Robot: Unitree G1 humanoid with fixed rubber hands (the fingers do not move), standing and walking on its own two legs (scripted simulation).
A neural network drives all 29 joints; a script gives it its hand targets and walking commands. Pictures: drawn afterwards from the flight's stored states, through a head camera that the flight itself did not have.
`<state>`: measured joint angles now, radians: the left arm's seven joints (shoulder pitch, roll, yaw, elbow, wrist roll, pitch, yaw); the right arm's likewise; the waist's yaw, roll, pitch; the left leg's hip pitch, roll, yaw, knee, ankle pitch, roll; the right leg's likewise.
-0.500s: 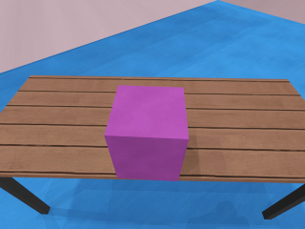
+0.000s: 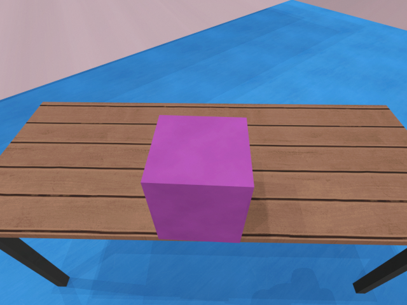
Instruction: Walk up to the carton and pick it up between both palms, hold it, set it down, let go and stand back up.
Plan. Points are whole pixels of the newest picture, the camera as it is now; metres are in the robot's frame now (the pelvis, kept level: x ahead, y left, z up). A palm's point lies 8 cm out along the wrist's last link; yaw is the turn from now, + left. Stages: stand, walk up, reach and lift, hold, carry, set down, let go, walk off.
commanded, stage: stand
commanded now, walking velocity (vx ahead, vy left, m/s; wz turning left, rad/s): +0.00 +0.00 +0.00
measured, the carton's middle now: (200, 180) +0.42 +0.02 -0.02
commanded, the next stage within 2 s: none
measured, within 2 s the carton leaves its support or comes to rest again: neither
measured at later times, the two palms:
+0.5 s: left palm out of the picture +0.00 +0.24 -0.14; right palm out of the picture +0.00 -0.23 -0.14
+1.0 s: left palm out of the picture +0.00 +0.24 -0.14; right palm out of the picture +0.00 -0.23 -0.14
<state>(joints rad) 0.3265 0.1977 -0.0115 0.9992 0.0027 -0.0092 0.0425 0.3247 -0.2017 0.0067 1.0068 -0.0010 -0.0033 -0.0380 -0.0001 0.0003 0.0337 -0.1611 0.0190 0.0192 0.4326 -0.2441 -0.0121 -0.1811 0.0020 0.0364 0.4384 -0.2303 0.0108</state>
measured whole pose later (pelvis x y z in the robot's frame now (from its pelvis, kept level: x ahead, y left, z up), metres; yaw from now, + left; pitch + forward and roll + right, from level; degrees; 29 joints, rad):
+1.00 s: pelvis +0.00 +0.00 +0.00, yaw +0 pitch -2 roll +0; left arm 0.33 0.18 -0.01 1.04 0.00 -0.01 0.05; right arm 0.33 -0.19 0.00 1.03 0.00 -0.01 -0.04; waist 0.00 0.00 0.04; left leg -0.15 0.01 0.03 0.42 -0.24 -0.01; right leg -0.18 0.00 0.04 0.43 -0.23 0.02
